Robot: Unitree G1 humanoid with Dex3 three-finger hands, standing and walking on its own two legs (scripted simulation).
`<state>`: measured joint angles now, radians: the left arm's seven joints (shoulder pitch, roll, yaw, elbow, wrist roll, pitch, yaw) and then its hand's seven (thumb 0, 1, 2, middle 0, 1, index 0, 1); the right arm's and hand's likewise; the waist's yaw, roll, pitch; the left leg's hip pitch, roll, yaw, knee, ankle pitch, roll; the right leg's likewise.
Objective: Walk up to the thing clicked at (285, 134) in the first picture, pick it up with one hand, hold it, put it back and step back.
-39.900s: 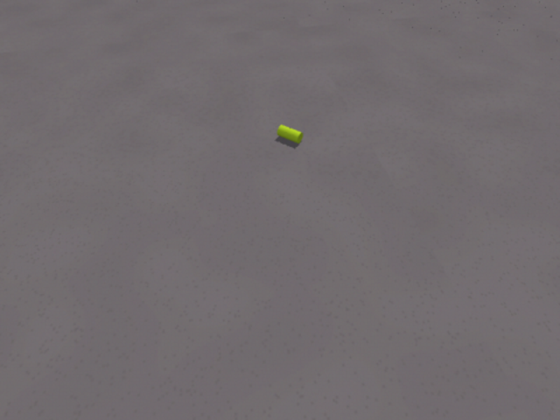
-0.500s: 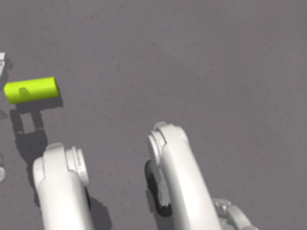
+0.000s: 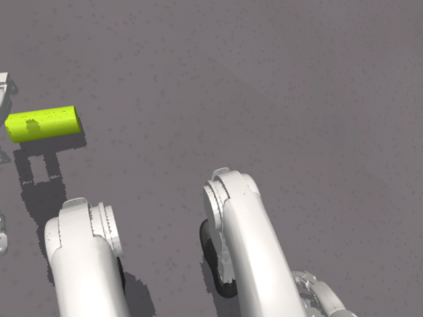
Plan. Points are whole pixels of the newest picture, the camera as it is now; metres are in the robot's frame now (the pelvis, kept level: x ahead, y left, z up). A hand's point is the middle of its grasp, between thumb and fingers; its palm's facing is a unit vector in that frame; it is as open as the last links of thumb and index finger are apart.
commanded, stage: rise first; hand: left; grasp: from above
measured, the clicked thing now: (45, 123) +0.51 +0.26 -0.29
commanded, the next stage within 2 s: approach in 0.22 s
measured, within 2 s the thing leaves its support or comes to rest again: neither
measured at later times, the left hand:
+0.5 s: hand (0, 126) +0.47 +0.30 -0.17, palm faces -0.46 -0.05 -0.89, open 13.6 cm
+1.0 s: hand (20, 113) +0.49 +0.27 -0.17, palm faces -0.47 -0.06 -0.88, open 13.7 cm
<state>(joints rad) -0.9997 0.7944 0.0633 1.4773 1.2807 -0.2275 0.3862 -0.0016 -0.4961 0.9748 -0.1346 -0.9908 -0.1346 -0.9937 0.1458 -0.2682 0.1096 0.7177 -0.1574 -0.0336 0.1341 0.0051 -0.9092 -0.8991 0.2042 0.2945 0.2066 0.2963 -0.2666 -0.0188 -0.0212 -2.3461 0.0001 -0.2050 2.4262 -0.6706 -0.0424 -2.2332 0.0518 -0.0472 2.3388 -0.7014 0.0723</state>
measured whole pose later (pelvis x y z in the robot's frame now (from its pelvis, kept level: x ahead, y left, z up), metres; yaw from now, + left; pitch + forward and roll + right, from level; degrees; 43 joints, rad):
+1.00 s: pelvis +0.00 +0.00 +0.00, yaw +0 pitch +34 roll -9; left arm -1.05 0.75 0.04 1.47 1.21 -0.10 0.34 0.00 -0.49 0.99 -0.13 -1.01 -0.14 -1.01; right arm 0.20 -0.26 0.16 0.68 -0.14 -0.02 0.13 0.01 -0.90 -0.89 0.20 0.29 0.21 0.30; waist -0.32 0.00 -0.01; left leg -2.34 0.02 -0.20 2.41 -0.67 -0.04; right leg -2.25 0.06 -0.04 2.33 -0.69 0.08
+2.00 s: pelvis +0.01 +0.00 -0.02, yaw -4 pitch +31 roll -12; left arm -1.10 0.89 0.06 1.70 1.27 -0.17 0.56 0.00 -0.42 1.02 -0.10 -1.11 -0.13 -1.08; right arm 0.13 -0.30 0.26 0.67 -0.24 -0.16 0.20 0.00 -0.90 -0.89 0.20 0.29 0.21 0.30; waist -0.39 -0.09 0.11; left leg -2.36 0.02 -0.28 2.51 -0.72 -0.05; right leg -2.24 0.08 -0.10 2.37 -0.70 0.09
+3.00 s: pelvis +0.00 +0.01 -0.01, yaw -6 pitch +29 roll -15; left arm -1.13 0.98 0.05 1.76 1.25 -0.17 0.61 0.00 -0.45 1.03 -0.14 -1.01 -0.13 -1.03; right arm 0.11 -0.34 0.31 0.65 -0.26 -0.21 0.24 0.00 -0.90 -0.90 0.20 0.29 0.20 0.30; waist -0.42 -0.13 0.18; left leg -2.34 0.02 -0.30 2.52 -0.72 -0.04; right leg -2.21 0.09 -0.12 2.35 -0.68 0.09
